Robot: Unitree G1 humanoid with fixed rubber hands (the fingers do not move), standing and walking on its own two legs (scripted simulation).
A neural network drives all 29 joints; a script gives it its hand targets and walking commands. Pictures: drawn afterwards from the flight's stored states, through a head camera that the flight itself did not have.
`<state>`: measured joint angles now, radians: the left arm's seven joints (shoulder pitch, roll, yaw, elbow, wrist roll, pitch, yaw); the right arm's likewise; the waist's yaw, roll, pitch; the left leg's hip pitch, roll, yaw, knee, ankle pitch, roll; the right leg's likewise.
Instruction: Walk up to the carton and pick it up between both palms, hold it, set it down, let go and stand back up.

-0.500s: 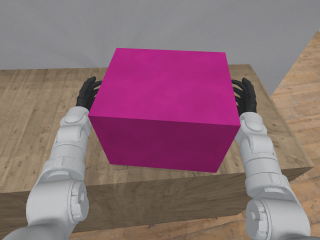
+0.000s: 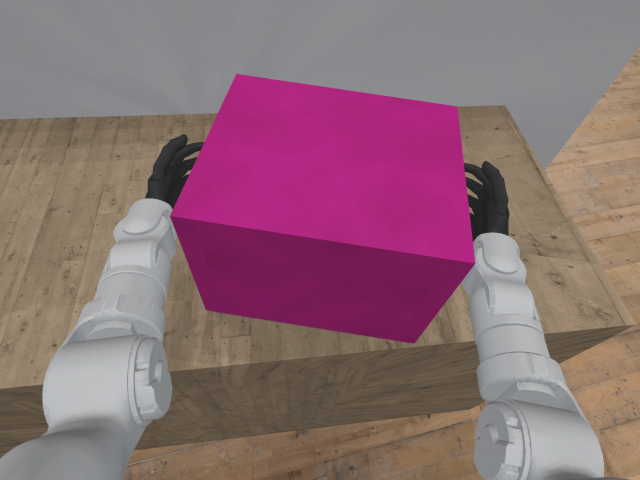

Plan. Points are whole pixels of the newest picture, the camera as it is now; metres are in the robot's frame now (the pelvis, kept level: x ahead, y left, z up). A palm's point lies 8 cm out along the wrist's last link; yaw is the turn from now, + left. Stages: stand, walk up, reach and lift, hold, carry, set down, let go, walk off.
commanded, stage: set down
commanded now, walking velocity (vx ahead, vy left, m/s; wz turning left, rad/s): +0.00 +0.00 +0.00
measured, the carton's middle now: (327, 211) +0.46 -0.05 +0.02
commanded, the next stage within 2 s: none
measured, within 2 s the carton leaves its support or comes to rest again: rests again in 0.32 s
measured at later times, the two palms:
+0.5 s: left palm (159, 186) +0.48 +0.17 +0.08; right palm (474, 223) +0.38 -0.23 +0.08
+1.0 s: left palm (160, 192) +0.48 +0.17 +0.07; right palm (473, 223) +0.38 -0.23 +0.07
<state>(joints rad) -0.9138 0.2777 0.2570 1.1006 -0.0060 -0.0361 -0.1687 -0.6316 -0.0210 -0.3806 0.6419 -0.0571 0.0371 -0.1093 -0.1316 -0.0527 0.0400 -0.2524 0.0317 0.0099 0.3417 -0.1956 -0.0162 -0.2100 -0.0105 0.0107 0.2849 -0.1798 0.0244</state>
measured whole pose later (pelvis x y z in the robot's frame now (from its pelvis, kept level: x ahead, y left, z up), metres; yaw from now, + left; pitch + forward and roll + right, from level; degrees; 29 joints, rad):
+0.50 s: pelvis +0.02 +0.00 +0.00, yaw +0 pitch +8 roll -1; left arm -0.93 0.29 0.27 1.15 -0.01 -0.09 -0.19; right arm -0.61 0.02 -0.41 0.70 -0.10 -0.06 -0.12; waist -0.14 -0.06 0.00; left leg -0.25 0.03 0.01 0.34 -0.22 -0.02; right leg -0.21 -0.01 0.01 0.28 -0.19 0.02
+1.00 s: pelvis +0.02 +0.00 +0.00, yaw +0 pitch +8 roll -1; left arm -0.93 0.29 0.27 1.20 -0.01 -0.13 -0.19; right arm -0.63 0.02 -0.44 0.73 -0.13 -0.10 -0.10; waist -0.14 -0.06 0.01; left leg -0.26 0.03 0.01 0.35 -0.22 -0.01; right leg -0.21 -0.01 0.01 0.28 -0.19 0.02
